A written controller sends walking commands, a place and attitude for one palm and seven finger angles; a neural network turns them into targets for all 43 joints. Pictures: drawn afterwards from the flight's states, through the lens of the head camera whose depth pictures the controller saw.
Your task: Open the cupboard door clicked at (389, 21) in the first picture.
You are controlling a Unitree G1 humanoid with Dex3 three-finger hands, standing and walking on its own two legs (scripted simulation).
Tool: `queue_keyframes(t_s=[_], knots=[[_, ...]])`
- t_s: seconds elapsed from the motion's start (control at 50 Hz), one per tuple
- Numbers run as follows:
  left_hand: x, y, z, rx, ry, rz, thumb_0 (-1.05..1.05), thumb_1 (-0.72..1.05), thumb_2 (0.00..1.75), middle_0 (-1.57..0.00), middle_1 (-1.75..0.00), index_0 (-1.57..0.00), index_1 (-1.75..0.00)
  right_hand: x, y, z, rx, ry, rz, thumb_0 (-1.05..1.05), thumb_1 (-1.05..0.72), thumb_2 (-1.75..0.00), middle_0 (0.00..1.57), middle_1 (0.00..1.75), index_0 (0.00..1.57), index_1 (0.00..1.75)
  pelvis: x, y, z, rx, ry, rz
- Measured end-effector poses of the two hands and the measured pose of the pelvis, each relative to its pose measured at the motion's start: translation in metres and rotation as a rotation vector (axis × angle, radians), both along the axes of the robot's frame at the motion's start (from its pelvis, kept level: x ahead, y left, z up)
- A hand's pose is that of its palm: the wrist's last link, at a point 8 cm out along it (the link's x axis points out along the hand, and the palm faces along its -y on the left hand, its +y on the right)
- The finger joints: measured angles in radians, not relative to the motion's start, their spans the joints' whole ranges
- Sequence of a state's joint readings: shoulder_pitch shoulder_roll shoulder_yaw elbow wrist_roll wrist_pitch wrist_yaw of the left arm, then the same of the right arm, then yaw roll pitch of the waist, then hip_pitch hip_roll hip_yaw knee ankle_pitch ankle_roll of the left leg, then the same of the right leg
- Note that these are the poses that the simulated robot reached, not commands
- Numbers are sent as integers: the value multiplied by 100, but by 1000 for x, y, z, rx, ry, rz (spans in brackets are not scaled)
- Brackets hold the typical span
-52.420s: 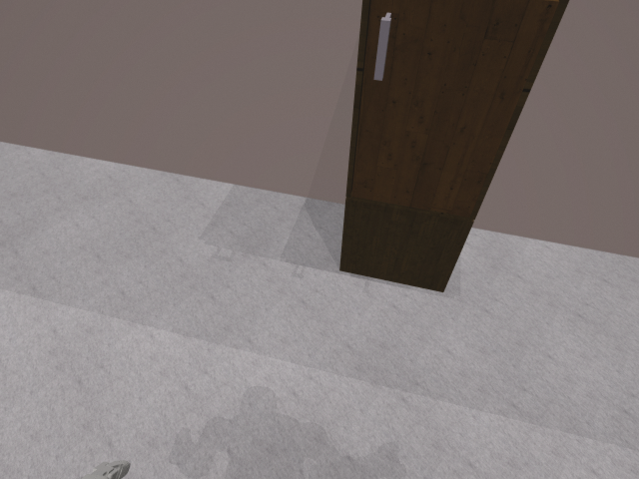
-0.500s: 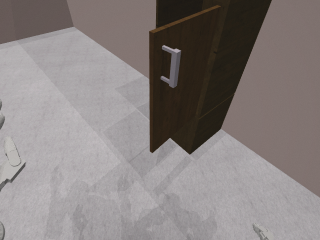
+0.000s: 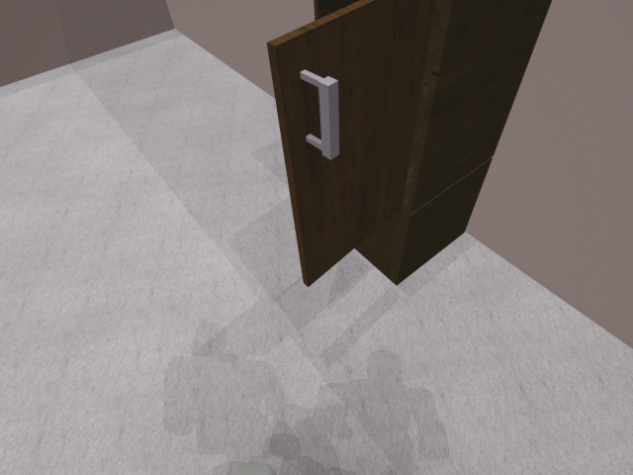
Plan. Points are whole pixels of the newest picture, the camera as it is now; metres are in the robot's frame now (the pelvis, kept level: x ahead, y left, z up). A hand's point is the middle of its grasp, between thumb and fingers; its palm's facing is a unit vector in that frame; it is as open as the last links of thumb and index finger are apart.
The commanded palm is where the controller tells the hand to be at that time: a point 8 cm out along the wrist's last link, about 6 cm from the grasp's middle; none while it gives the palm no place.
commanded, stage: let the arm hang, fingers relaxed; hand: left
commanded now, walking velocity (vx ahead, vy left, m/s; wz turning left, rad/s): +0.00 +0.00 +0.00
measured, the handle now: (319, 115) +0.59 +0.03 +0.14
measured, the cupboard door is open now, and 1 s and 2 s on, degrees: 95 95 95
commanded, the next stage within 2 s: look to check the result in 0.82 s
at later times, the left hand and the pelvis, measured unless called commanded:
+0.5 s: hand out of the picture +0.00 +0.16 -0.16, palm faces +0.09 -0.97 -0.21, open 7.3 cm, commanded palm none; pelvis +0.01 +0.00 +0.01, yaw +0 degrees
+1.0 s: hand out of the picture -0.03 +0.15 -0.17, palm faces +0.08 -0.98 -0.16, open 7.4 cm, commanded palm none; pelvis +0.00 +0.00 +0.01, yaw -1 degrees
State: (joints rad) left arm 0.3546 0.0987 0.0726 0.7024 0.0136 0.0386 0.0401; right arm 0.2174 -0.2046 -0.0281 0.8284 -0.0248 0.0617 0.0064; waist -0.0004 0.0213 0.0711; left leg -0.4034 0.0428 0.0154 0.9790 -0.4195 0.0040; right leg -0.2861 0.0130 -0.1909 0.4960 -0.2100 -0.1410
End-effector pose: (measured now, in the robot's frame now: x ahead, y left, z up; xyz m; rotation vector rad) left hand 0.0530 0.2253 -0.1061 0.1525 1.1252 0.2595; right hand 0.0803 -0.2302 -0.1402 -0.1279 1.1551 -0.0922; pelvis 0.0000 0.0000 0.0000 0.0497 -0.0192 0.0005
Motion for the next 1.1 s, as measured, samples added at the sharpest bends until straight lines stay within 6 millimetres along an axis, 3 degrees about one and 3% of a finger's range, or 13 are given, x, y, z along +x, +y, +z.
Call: queue_keyframes(t_s=[0.12, 0.22, 0.32, 0.52, 0.8, 1.1], knots=[[-54, -1, -25, -40, 191, 48, -3, 101, 90, -21, -30, -20, -30, -40, -14, 0, -66, 167, -23, 1, -91, -90, 19, 30, 20, 30, 6, -8, 0, -46, 4, 27], [-75, -6, -34, -75, 293, 71, -1, 96, 90, -21, -30, -20, -30, -72, -5, -4, -66, 254, -41, 0, -91, -90, 19, 30, 19, 30, 11, -7, -1, -67, 8, 34], [-72, -17, -30, -93, 305, 56, 0, 93, 90, -20, -30, -20, -30, -95, 15, -7, -15, 308, -46, 0, -91, -90, 19, 30, 19, 30, 14, -5, 4, -48, -2, 19], [-59, -21, -26, -70, 272, 27, 1, 92, 90, -20, -30, -20, -30, -116, 47, -15, 75, 329, -77, 0, -91, -90, 19, 30, 20, 30, 12, -5, 6, -44, -30, 1], [-80, -29, -31, -110, 321, 27, 0, 91, 90, -20, -30, -20, -30, -165, 48, -7, 52, 432, -112, 0, -91, -90, 19, 30, 20, 30, 2, -1, 6, -41, -22, -10], [-88, -23, -35, -125, 333, 19, 0, 91, 90, -20, -30, -20, -30, -168, 59, -6, 49, 417, -120, 0, -91, -90, 19, 30, 20, 30, -3, 7, 5, -46, -12, -13]])
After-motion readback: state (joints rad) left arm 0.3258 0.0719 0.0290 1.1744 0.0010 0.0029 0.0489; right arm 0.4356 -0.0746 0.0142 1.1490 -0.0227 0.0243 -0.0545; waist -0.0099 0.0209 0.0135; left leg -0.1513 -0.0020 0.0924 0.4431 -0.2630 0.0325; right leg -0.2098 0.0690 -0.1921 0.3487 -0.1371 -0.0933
